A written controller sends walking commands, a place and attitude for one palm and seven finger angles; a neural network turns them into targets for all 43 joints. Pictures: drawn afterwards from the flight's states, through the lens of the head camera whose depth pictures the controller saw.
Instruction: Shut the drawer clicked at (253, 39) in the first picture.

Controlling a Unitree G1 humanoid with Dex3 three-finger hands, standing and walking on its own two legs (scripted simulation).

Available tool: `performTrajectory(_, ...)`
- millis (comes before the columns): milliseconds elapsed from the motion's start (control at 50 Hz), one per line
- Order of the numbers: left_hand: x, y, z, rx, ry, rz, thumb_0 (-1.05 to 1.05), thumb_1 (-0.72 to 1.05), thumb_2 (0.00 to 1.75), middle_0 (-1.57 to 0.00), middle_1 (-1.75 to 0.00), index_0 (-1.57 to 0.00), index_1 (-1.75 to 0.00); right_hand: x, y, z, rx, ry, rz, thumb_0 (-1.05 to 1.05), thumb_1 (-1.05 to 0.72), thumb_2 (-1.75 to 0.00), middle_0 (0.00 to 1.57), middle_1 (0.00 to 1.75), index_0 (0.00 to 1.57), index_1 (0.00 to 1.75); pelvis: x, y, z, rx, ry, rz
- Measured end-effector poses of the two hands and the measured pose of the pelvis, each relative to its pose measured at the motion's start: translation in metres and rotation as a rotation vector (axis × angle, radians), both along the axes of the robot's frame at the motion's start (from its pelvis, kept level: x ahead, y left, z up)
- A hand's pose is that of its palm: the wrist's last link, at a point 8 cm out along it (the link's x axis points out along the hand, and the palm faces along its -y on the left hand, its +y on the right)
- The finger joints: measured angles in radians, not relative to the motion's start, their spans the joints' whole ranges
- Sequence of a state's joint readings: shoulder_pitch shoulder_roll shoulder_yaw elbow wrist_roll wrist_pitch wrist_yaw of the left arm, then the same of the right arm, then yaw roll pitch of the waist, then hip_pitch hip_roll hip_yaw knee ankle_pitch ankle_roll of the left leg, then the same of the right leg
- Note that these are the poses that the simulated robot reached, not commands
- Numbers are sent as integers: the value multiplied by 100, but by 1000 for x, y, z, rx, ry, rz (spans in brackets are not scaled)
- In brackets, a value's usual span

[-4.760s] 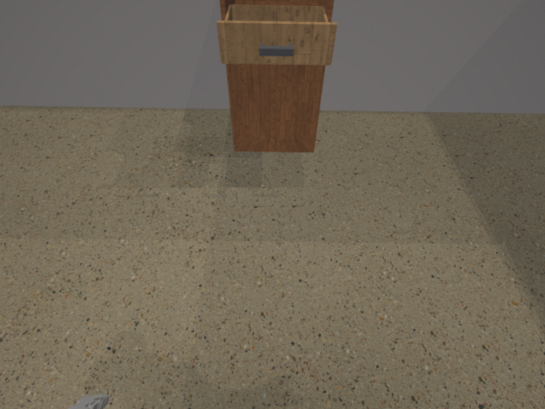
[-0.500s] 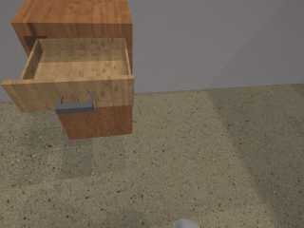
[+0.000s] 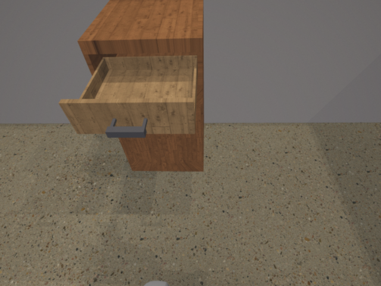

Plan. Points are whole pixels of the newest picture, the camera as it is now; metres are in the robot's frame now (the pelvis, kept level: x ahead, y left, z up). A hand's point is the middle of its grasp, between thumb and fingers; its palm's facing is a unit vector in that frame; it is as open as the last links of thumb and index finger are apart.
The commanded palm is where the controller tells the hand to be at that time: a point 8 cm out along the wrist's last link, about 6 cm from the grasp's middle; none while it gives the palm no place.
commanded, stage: take the last steps up to it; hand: left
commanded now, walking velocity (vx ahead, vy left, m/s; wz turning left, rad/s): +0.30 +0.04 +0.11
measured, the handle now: (127, 126) +0.56 +0.25 -0.04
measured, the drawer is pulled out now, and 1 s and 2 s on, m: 0.29 0.29 0.29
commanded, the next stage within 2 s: come to a stop and stand still in 0.94 s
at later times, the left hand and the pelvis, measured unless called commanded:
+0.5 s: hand out of the picture +0.07 +0.25 -0.18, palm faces +0.10 -0.98 -0.17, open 7.4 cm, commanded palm none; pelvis +0.07 +0.06 +0.00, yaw +2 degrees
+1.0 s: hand (138, 232) +0.28 +0.18 -0.16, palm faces +0.08 -0.97 -0.22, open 7.2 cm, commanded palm none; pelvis +0.22 -0.01 +0.00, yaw +2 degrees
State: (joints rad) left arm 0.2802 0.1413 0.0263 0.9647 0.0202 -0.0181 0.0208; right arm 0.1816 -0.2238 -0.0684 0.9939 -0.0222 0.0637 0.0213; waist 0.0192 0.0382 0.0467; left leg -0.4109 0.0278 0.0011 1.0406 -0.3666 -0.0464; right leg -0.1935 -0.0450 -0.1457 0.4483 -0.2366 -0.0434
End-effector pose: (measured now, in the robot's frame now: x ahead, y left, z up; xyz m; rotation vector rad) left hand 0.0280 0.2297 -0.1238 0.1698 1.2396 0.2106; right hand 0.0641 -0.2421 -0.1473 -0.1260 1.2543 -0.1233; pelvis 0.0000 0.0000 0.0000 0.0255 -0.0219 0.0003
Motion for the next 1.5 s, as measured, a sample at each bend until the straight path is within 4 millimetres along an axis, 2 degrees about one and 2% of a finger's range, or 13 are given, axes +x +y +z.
performTrajectory(120, -50, 7, -6, -36, 89, 79, 1, 92, 90, -20, -30, -21, -30, 10, 12, 9, -15, 21, 65, 1, -90, -90, 19, 30, 20, 30, 4, 9, 4, -5, 9, 32)
performTrajectory(240, -101, 27, -21, -83, 250, 153, 1, 91, 90, -20, -30, -21, -30, 39, 45, 16, -42, -43, 106, 1, -90, -90, 19, 30, 20, 30, 16, 34, -2, -31, 13, 36)
performTrajectory(320, -102, 44, -29, -104, 333, 136, 1, 91, 90, -20, -30, -20, -30, 36, 66, 16, -53, -66, 71, 1, -91, -90, 19, 30, 20, 30, 28, 50, -6, -39, 1, 28)
performTrajectory(400, -56, 58, -25, -103, 271, 101, 1, 91, 90, -20, -30, -20, -30, 12, 67, 19, -78, 7, 20, 0, -94, -90, 20, 30, 20, 30, 44, 58, 1, -35, -3, 34)
performTrajectory(520, 48, 65, -22, -77, 97, 44, 1, 91, 90, -20, -30, -20, -30, -30, 74, 15, -50, 186, -37, 0, -92, -90, 20, 30, 20, 30, 74, 56, 2, -19, -6, 29)
performTrajectory(620, 144, 52, -17, -56, -14, -41, 1, 91, 90, -19, -30, -20, -30, -48, 77, 8, -1, 300, -105, 0, -91, -90, 20, 30, 20, 30, 106, 43, -3, -6, -6, 13)
performTrajectory(700, 221, 29, -15, -34, -98, -114, 1, 91, 90, -19, -30, -20, -30, -45, 70, -5, 41, 374, -150, 1, -91, -90, 20, 30, 20, 30, 140, 24, -14, -3, -4, 2)
performTrajectory(760, 259, 13, -18, -14, -180, -124, 1, 91, 90, -20, -30, -20, -30, -26, 57, -19, 66, 405, -156, 1, -90, -90, 20, 30, 20, 30, 162, 8, -27, -1, -13, 11)
performTrajectory(820, 265, 0, -14, -19, -181, -103, 0, 91, 90, -20, -30, -20, -30, 17, 39, -22, 53, 348, -135, 1, -90, -90, 20, 30, 20, 30, 175, 0, -22, -14, -28, 19)
performTrajectory(980, 244, -2, -8, -13, -70, -11, -1, 95, 90, -20, -30, -21, -30, 161, 11, -4, 5, 65, -47, 1, -91, -90, 19, 30, 20, 30, 212, -8, -3, -29, -10, 29)
performTrajectory(1140, 208, 4, -27, -75, 82, 75, 0, 92, 90, -20, -30, -20, -30, 249, 17, 11, -56, -50, 43, 1, -92, -90, 19, 30, 20, 30, 248, 7, -4, -58, -10, 26)
performTrajectory(1340, 188, -1, -33, -129, 246, 89, 1, 91, 90, -20, -30, -20, -30, 282, 48, 15, -55, -39, 49, 0, -93, -90, 19, 30, 20, 30, 266, 22, -1, -21, -6, 10)
performTrajectory(1500, 205, 10, -24, -21, 215, 52, 1, 91, 90, -20, -30, -20, -30, 265, 28, -4, -28, -16, 3, 0, -92, -90, 20, 30, 21, 30, 252, 6, -8, 1, 14, 3)
